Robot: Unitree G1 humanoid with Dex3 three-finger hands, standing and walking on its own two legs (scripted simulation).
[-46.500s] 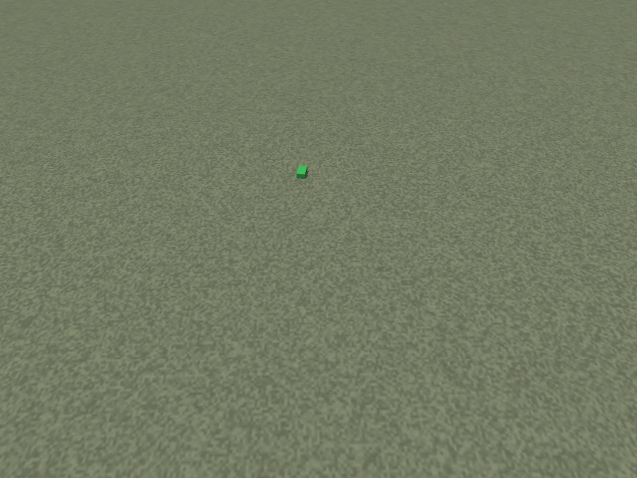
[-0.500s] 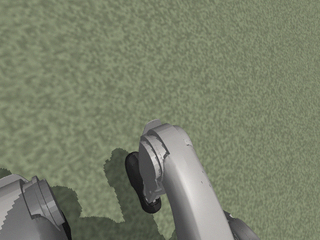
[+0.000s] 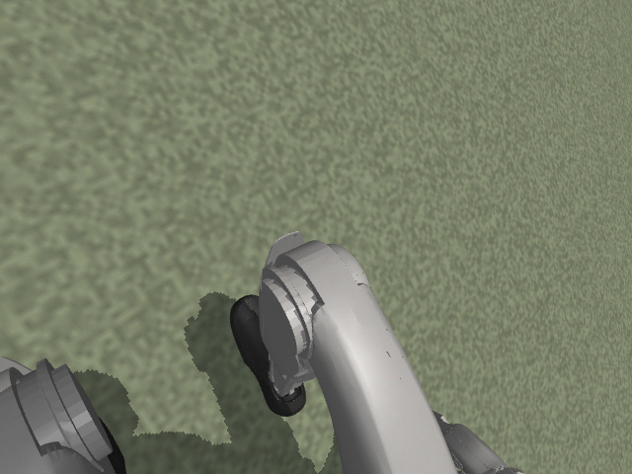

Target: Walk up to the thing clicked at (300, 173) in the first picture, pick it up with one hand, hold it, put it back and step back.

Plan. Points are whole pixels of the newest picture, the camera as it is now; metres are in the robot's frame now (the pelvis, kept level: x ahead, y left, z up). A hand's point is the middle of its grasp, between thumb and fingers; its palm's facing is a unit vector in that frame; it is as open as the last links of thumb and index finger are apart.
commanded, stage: rest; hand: left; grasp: from above
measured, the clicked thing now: out of the picture +0.51 +0.29 -0.29
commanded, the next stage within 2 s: open in 0.10 s
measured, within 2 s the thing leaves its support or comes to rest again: rests again in 0.04 s
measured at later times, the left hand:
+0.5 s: hand out of the picture +0.50 +0.29 -0.25, palm faces -0.47 -0.08 -0.88, open 8.4 cm
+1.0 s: hand out of the picture +0.50 +0.29 -0.25, palm faces -0.47 -0.07 -0.88, open 11.3 cm
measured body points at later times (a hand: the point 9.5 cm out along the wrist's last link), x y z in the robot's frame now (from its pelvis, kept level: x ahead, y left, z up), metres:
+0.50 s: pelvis +0.00 +0.00 +0.00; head +0.30 +0.12 +0.31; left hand +0.52 +0.29 -0.20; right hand +0.02 -0.25 -0.05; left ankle +0.05 +0.12 -0.28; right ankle +0.13 -0.14 -0.28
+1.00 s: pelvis +0.00 +0.00 +0.00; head +0.30 +0.12 +0.31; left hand +0.52 +0.29 -0.20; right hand +0.02 -0.25 -0.05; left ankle +0.05 +0.12 -0.28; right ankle +0.13 -0.13 -0.28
